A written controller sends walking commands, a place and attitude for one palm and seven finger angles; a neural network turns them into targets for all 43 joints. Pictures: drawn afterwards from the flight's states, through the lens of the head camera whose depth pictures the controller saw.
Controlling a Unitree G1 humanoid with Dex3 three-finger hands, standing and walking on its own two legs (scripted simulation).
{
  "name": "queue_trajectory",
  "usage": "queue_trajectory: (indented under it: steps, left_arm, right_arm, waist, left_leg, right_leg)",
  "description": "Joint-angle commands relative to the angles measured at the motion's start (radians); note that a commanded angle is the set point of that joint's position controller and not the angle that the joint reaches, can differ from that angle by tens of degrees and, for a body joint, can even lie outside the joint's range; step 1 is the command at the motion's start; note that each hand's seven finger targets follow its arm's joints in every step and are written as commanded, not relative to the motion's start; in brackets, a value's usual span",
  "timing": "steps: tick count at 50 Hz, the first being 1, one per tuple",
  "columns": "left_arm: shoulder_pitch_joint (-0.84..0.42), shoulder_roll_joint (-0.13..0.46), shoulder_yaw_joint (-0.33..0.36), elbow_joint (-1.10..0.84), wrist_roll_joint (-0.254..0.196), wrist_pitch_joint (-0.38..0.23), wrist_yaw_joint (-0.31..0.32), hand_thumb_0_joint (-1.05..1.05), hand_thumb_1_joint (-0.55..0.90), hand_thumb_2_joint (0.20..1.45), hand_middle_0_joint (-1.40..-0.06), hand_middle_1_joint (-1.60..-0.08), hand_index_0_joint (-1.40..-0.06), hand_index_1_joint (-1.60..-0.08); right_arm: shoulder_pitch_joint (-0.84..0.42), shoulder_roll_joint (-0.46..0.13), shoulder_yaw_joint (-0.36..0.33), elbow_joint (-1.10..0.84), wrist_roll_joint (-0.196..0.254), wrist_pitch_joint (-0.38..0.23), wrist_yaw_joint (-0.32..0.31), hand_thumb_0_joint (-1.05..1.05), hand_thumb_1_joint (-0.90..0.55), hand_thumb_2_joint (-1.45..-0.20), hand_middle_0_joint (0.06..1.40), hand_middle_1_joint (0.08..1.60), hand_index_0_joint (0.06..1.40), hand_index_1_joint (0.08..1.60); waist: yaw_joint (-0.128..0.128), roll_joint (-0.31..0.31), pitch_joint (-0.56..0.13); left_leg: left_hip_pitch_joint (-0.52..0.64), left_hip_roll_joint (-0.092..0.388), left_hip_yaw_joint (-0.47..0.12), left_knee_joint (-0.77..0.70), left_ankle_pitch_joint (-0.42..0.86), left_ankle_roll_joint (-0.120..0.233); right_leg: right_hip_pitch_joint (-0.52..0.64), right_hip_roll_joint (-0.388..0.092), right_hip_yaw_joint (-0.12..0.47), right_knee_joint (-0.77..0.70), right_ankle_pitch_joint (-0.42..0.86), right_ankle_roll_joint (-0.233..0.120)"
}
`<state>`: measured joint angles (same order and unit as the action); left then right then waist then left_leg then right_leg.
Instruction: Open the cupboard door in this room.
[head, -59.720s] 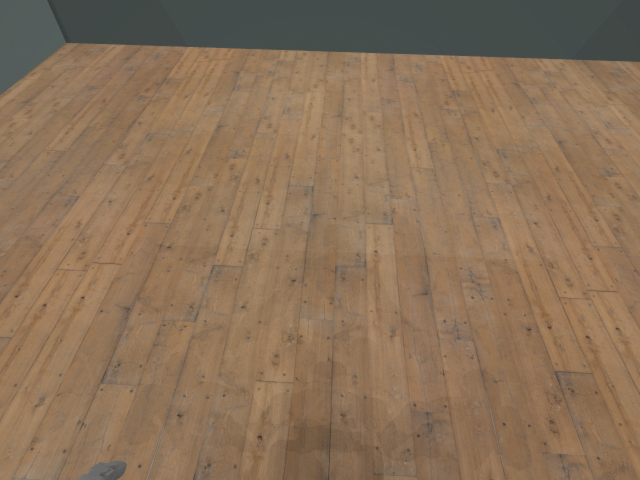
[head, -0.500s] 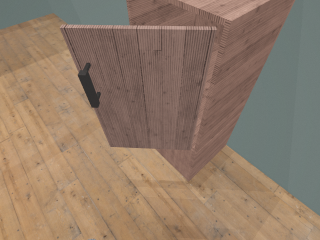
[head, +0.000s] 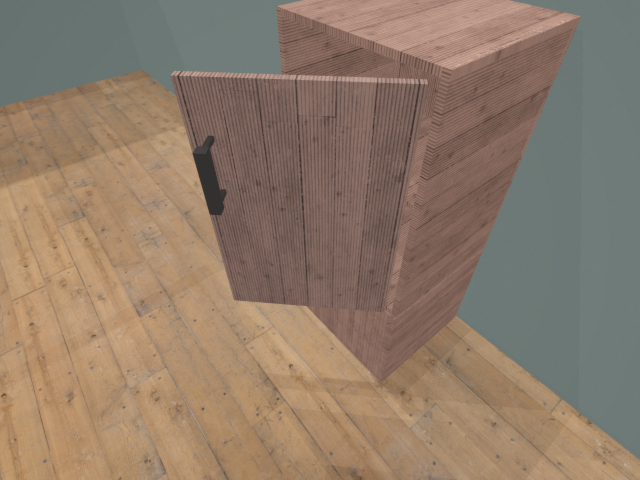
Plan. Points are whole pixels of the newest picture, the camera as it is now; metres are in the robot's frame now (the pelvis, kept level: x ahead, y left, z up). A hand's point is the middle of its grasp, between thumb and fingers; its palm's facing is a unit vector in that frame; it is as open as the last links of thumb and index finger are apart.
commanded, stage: come to a stop and stand still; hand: left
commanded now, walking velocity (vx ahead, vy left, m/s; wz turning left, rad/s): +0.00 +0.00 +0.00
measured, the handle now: (213, 175) +0.59 +0.24 +0.07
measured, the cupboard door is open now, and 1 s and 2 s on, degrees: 45 45 45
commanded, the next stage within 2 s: look again from close up in 0.38 s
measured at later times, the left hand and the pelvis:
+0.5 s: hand out of the picture -0.04 +0.17 -0.18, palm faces +0.09 -0.98 -0.19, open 7.3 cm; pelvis -0.06 +0.00 -0.01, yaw +2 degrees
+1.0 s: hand out of the picture -0.14 +0.16 -0.17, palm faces +0.09 -0.98 -0.15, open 7.4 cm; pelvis -0.12 +0.01 +0.00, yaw +2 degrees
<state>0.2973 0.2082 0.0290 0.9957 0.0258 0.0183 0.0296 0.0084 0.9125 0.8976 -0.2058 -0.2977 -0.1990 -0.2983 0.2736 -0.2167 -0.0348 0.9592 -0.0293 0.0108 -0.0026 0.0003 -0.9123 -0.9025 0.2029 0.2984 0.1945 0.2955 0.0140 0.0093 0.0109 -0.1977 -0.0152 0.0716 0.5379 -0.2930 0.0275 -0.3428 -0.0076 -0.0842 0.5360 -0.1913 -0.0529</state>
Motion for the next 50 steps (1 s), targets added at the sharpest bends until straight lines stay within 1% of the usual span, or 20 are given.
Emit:
queue_trajectory:
  steps: [1, 4, 6, 10, 14, 18, 20, 22, 25, 26, 27, 28, 30, 33, 35, 36, 38, 41, 44, 50]
  left_arm:
    - [-0.003, 0.139, 0.029, -0.062, -0.004, -0.031, -0.002, 0.000, 0.900, 0.900, -0.200, -0.300, -0.200, -0.300]
    - [-0.056, 0.157, 0.038, -0.065, -0.008, -0.032, -0.001, 0.000, 0.900, 0.900, -0.200, -0.300, -0.200, -0.300]
    - [-0.071, 0.155, 0.040, -0.063, -0.008, -0.027, -0.002, 0.000, 0.900, 0.900, -0.200, -0.300, -0.200, -0.300]
    - [0.011, 0.089, 0.028, -0.024, -0.008, -0.019, -0.009, 0.000, 0.900, 0.900, -0.200, -0.300, -0.200, -0.300]
    - [0.110, 0.035, 0.017, 0.006, -0.001, -0.006, -0.011, 0.000, 0.900, 0.900, -0.200, -0.300, -0.200, -0.300]
    - [0.092, 0.072, 0.023, -0.011, -0.001, -0.015, -0.004, 0.000, 0.900, 0.900, -0.200, -0.300, -0.200, -0.300]
    - [-0.012, 0.113, 0.043, -0.042, -0.005, -0.015, 0.005, 0.000, 0.900, 0.900, -0.200, -0.300, -0.200, -0.300]
    - [-0.140, 0.119, 0.061, -0.085, -0.002, -0.009, 0.016, 0.000, 0.900, 0.900, -0.200, -0.300, -0.200, -0.300]
    - [-0.044, 0.082, 0.051, -0.050, -0.002, 0.000, 0.020, 0.000, 0.900, 0.900, -0.200, -0.300, -0.200, -0.300]
    - [-0.016, 0.049, 0.045, -0.042, -0.006, 0.006, 0.018, 0.000, 0.900, 0.900, -0.200, -0.300, -0.200, -0.300]
    - [0.000, -0.002, 0.037, -0.044, -0.021, 0.010, 0.010, 0.000, 0.900, 0.900, -0.200, -0.300, -0.200, -0.300]
    - [0.012, -0.007, 0.043, -0.044, -0.016, 0.018, 0.005, 0.000, 0.900, 0.900, -0.200, -0.300, -0.200, -0.300]
    - [0.055, 0.000, 0.041, -0.037, -0.001, 0.017, -0.001, 0.000, 0.900, 0.900, -0.200, -0.300, -0.200, -0.300]
    - [0.054, -0.051, 0.014, -0.036, -0.006, -0.015, -0.005, 0.000, 0.900, 0.900, -0.200, -0.300, -0.200, -0.300]
    - [0.070, -0.038, 0.007, -0.014, -0.011, -0.034, -0.001, 0.000, 0.900, 0.900, -0.200, -0.300, -0.200, -0.300]
    - [0.066, -0.018, 0.003, -0.012, -0.011, -0.038, 0.003, 0.000, 0.900, 0.900, -0.200, -0.300, -0.200, -0.300]
    - [0.062, 0.015, 0.002, -0.013, -0.009, -0.035, 0.000, 0.000, 0.900, 0.900, -0.200, -0.300, -0.200, -0.300]
    - [0.052, 0.019, 0.006, -0.014, -0.005, -0.035, 0.001, 0.000, 0.900, 0.900, -0.200, -0.300, -0.200, -0.300]
    - [0.058, 0.021, 0.004, -0.010, -0.009, -0.037, 0.000, 0.000, 0.900, 0.900, -0.200, -0.300, -0.200, -0.300]
    - [0.079, 0.012, 0.008, -0.002, -0.004, -0.027, -0.006, 0.000, 0.900, 0.900, -0.200, -0.300, -0.200, -0.300]
  right_arm:
    - [0.077, -0.114, -0.018, -0.028, 0.000, -0.009, -0.009, 0.000, -0.900, -0.900, 0.200, 0.300, 0.200, 0.300]
    - [0.159, -0.093, -0.019, 0.019, 0.002, -0.008, -0.010, 0.000, -0.900, -0.900, 0.200, 0.300, 0.200, 0.300]
    - [0.179, -0.096, -0.018, 0.035, -0.001, -0.013, -0.009, 0.000, -0.900, -0.900, 0.200, 0.300, 0.200, 0.300]
    - [0.064, -0.126, -0.017, 0.022, -0.003, -0.027, -0.015, 0.000, -0.900, -0.900, 0.200, 0.300, 0.200, 0.300]
    - [-0.013, -0.094, -0.004, 0.019, 0.006, -0.017, -0.017, 0.000, -0.900, -0.900, 0.200, 0.300, 0.200, 0.300]
    - [0.091, -0.055, -0.006, 0.041, 0.005, 0.012, -0.013, 0.000, -0.900, -0.900, 0.200, 0.300, 0.200, 0.300]
    - [0.238, -0.026, -0.021, 0.099, 0.001, 0.028, -0.014, 0.000, -0.900, -0.900, 0.200, 0.300, 0.200, 0.300]
    - [0.331, -0.002, -0.026, 0.128, 0.003, 0.023, -0.011, 0.000, -0.900, -0.900, 0.200, 0.300, 0.200, 0.300]
    - [0.337, 0.070, 0.003, 0.121, 0.004, 0.003, -0.007, 0.000, -0.900, -0.900, 0.200, 0.300, 0.200, 0.300]
    - [0.338, 0.047, 0.003, 0.119, -0.003, -0.002, -0.014, 0.000, -0.900, -0.900, 0.200, 0.300, 0.200, 0.300]
    - [0.283, -0.002, -0.006, 0.098, -0.017, -0.011, -0.024, 0.000, -0.900, -0.900, 0.200, 0.300, 0.200, 0.300]
    - [0.118, -0.036, -0.014, 0.049, -0.009, -0.015, -0.031, 0.000, -0.900, -0.900, 0.200, 0.300, 0.200, 0.300]
    - [-0.035, -0.030, -0.009, 0.012, 0.003, -0.030, -0.032, 0.000, -0.900, -0.900, 0.200, 0.300, 0.200, 0.300]
    - [0.047, -0.037, -0.006, 0.047, 0.000, -0.031, -0.033, 0.000, -0.900, -0.900, 0.200, 0.300, 0.200, 0.300]
    - [0.109, -0.006, 0.000, 0.070, 0.011, -0.030, -0.033, 0.000, -0.900, -0.900, 0.200, 0.300, 0.200, 0.300]
    - [0.123, 0.010, 0.004, 0.072, 0.016, -0.030, -0.029, 0.000, -0.900, -0.900, 0.200, 0.300, 0.200, 0.300]
    - [0.136, 0.015, 0.003, 0.077, 0.011, -0.031, -0.021, 0.000, -0.900, -0.900, 0.200, 0.300, 0.200, 0.300]
    - [0.135, -0.014, -0.007, 0.071, 0.007, -0.015, -0.020, 0.000, -0.900, -0.900, 0.200, 0.300, 0.200, 0.300]
    - [0.142, 0.002, -0.001, 0.081, 0.009, -0.019, -0.019, 0.000, -0.900, -0.900, 0.200, 0.300, 0.200, 0.300]
    - [0.110, -0.018, -0.005, 0.076, 0.005, -0.017, -0.020, 0.000, -0.900, -0.900, 0.200, 0.300, 0.200, 0.300]
  waist:
    - [-0.037, -0.093, 0.071]
    - [-0.074, -0.124, 0.023]
    - [-0.076, -0.055, 0.037]
    - [0.004, 0.077, 0.076]
    - [0.052, 0.042, 0.094]
    - [-0.011, -0.131, 0.134]
    - [-0.091, -0.263, 0.022]
    - [-0.139, -0.200, 0.006]
    - [-0.084, -0.104, 0.082]
    - [-0.078, -0.005, 0.088]
    - [-0.058, 0.206, 0.112]
    - [-0.002, 0.284, 0.155]
    - [0.061, 0.114, 0.149]
    - [0.015, -0.003, 0.130]
    - [-0.006, -0.039, 0.120]
    - [-0.020, -0.043, 0.133]
    - [-0.036, 0.037, 0.084]
    - [-0.037, -0.120, 0.083]
    - [-0.048, -0.070, 0.068]
    - [-0.032, -0.013, 0.090]
  left_leg:
    - [-0.140, 0.043, -0.100, -0.119, -0.194, 0.030]
    - [0.007, 0.019, -0.070, -0.047, -0.110, 0.020]
    - [-0.009, 0.030, -0.102, -0.095, -0.147, 0.026]
    - [-0.307, 0.152, -0.240, -0.326, -0.334, 0.053]
    - [-0.456, 0.154, -0.221, -0.312, -0.389, 0.057]
    - [-0.298, 0.022, -0.118, -0.051, -0.312, 0.014]
    - [0.040, -0.046, -0.008, 0.303, -0.113, -0.004]
    - [0.103, -0.024, 0.003, 0.409, -0.113, 0.004]
    - [0.084, -0.023, 0.022, -0.061, -0.143, 0.011]
    - [0.051, 0.016, -0.045, -0.204, -0.195, 0.029]
    - [-0.109, 0.184, -0.273, -0.370, -0.373, 0.088]
    - [-0.344, 0.300, -0.382, -0.466, -0.442, 0.135]
    - [-0.428, 0.293, -0.338, -0.423, -0.279, 0.152]
    - [-0.221, 0.220, -0.240, -0.285, -0.157, 0.112]
    - [-0.208, 0.149, -0.214, -0.210, -0.150, 0.056]
    - [-0.200, 0.103, -0.175, -0.192, -0.145, 0.029]
    - [-0.096, 0.086, -0.168, -0.207, -0.179, 0.017]
    - [-0.133, 0.085, -0.160, -0.160, -0.219, 0.021]
    - [-0.075, 0.064, -0.126, -0.124, -0.126, 0.015]
    - [-0.151, 0.087, -0.163, -0.179, -0.238, 0.016]
  right_leg:
    - [0.005, -0.131, 0.252, -0.262, -0.407, -0.018]
    - [-0.081, -0.172, 0.257, -0.315, -0.436, -0.032]
    - [-0.100, -0.149, 0.218, -0.273, -0.428, -0.020]
    - [0.154, -0.034, 0.090, -0.026, -0.164, 0.023]
    - [0.270, -0.029, 0.109, 0.057, -0.130, 0.032]
    - [-0.011, -0.135, 0.332, -0.245, -0.524, -0.020]
    - [-0.265, -0.253, 0.409, -0.435, -0.630, -0.063]
    - [-0.330, -0.231, 0.283, -0.424, -0.455, -0.055]
    - [-0.253, -0.164, 0.232, -0.293, -0.478, -0.016]
    - [-0.228, -0.097, 0.202, -0.170, -0.448, 0.007]
    - [-0.152, 0.021, 0.095, 0.072, -0.269, 0.052]
    - [-0.055, 0.034, 0.069, 0.319, -0.148, 0.051]
    - [-0.003, -0.004, 0.154, 0.507, -0.115, 0.038]
    - [0.041, -0.018, 0.084, 0.099, -0.177, 0.040]
    - [0.130, -0.036, 0.182, -0.136, -0.064, 0.017]
    - [0.090, -0.086, 0.258, -0.172, -0.121, -0.014]
    - [-0.013, -0.086, 0.263, -0.182, -0.243, -0.021]
    - [-0.019, -0.074, 0.272, -0.204, -0.346, -0.005]
    - [-0.059, -0.087, 0.295, -0.229, -0.346, -0.012]
    - [-0.047, -0.049, 0.252, -0.180, -0.331, 0.006]
